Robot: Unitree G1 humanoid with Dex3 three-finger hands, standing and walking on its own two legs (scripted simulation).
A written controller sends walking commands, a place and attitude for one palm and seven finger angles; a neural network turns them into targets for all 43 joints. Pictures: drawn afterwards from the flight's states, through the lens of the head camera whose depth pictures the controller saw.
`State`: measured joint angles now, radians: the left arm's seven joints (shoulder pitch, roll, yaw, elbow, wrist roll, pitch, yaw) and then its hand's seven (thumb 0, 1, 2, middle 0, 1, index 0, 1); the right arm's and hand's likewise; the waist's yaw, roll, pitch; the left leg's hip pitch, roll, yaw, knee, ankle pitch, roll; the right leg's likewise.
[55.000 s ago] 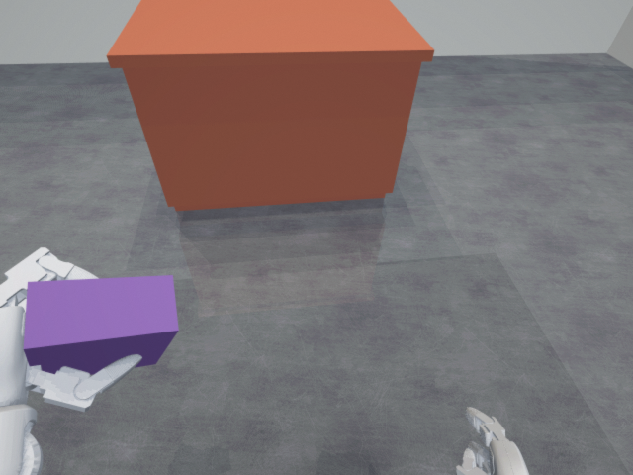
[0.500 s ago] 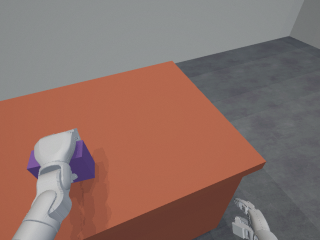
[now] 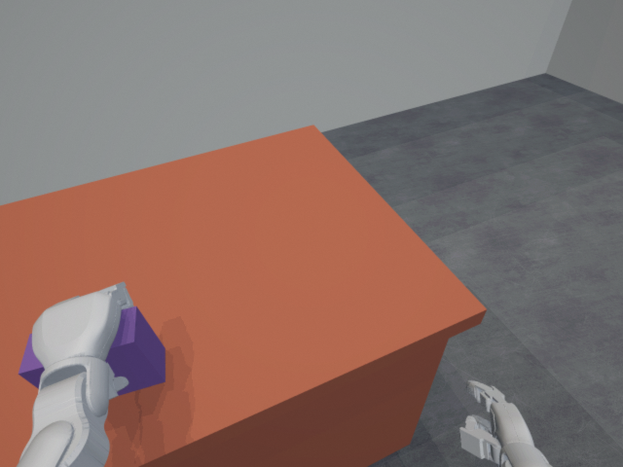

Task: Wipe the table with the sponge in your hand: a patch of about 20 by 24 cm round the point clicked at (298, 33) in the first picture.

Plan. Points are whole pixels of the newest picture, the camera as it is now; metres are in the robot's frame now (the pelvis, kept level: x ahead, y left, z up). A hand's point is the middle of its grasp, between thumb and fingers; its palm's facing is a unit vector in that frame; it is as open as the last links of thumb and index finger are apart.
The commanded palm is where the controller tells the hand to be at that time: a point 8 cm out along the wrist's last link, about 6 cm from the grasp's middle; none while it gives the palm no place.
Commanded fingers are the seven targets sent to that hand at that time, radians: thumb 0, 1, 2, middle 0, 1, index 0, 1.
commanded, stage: wipe back along the first lane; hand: left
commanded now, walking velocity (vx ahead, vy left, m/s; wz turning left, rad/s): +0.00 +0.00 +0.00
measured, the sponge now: (107, 365) +0.23 +0.31 +0.02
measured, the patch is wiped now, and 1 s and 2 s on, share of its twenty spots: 1.00 1.00 1.00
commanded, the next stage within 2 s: lift the sponge slowly off the table in 0.24 s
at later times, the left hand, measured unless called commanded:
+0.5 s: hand (101, 369) +0.20 +0.29 +0.06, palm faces +0.06 -0.11 -0.99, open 9.8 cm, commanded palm +0.16 +0.27 +0.10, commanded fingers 0.00 0.10 1.30 -1.20 -1.60 -1.20 -1.60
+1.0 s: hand (102, 372) +0.19 +0.28 +0.07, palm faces +0.06 -0.16 -0.98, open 9.7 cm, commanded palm +0.16 +0.27 +0.14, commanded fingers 0.00 0.10 1.30 -1.20 -1.60 -1.20 -1.60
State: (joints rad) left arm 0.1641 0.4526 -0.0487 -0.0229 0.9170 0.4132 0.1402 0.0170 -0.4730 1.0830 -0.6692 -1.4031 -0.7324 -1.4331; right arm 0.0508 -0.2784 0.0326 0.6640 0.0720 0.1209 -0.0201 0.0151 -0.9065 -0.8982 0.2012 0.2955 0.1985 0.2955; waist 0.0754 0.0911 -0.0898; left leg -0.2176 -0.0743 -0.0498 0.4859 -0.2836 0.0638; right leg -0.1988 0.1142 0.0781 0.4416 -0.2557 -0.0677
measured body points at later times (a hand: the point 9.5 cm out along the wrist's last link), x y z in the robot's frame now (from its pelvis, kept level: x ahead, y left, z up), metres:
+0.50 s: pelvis -0.01 +0.00 +0.00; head -0.04 -0.03 +0.45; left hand +0.19 +0.29 +0.12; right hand +0.23 -0.20 -0.07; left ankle -0.02 +0.08 -0.74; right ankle -0.02 -0.08 -0.74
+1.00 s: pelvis -0.01 +0.01 +0.00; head -0.04 -0.03 +0.45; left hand +0.19 +0.28 +0.13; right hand +0.24 -0.18 -0.07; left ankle -0.02 +0.08 -0.74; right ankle -0.02 -0.08 -0.74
